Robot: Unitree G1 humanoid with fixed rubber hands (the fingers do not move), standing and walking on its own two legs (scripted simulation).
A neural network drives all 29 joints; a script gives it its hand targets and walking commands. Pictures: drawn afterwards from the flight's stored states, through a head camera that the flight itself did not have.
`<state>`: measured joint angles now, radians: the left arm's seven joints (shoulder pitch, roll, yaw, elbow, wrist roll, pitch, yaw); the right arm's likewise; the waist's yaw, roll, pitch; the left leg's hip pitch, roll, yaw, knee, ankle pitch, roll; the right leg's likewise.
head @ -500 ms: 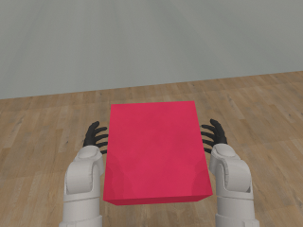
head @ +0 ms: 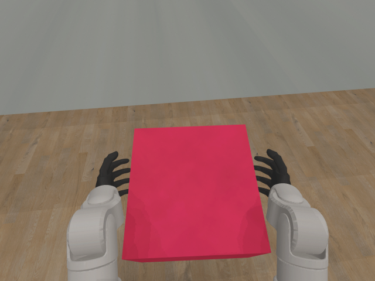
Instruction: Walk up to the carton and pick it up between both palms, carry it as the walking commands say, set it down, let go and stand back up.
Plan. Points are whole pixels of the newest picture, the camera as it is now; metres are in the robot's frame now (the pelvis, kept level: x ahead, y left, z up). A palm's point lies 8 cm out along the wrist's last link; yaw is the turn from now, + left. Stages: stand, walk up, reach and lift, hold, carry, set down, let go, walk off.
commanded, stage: carry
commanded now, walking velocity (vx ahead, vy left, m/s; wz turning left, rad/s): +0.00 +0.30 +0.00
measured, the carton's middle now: (192, 194) +0.29 +0.00 +0.02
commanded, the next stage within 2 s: none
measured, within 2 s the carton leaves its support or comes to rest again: neither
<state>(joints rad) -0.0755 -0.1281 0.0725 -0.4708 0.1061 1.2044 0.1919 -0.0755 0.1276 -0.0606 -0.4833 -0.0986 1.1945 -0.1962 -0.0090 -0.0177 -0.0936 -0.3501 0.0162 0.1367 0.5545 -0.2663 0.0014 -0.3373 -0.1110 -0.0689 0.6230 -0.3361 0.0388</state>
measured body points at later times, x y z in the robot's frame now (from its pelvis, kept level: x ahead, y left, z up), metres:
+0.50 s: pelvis -0.03 +0.12 +0.01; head -0.01 +0.10 +0.46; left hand +0.25 +0.27 +0.11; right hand +0.24 -0.06 +0.10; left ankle -0.01 +0.29 -0.69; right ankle -0.03 -0.05 -0.73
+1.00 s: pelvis -0.05 +0.29 +0.01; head -0.05 +0.26 +0.46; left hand +0.22 +0.43 +0.10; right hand +0.21 +0.11 +0.09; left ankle -0.05 +0.43 -0.65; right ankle -0.05 +0.16 -0.73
